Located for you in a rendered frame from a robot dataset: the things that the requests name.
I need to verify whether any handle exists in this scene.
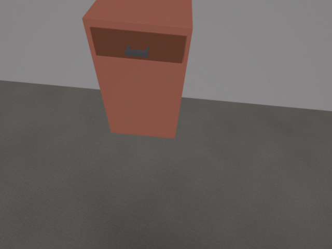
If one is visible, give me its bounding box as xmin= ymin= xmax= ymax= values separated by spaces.
xmin=125 ymin=45 xmax=149 ymax=58

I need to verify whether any cabinet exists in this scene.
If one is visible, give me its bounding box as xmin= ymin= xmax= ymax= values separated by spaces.
xmin=82 ymin=0 xmax=193 ymax=139

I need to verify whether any drawer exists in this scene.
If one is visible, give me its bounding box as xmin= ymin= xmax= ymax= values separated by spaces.
xmin=90 ymin=27 xmax=186 ymax=64

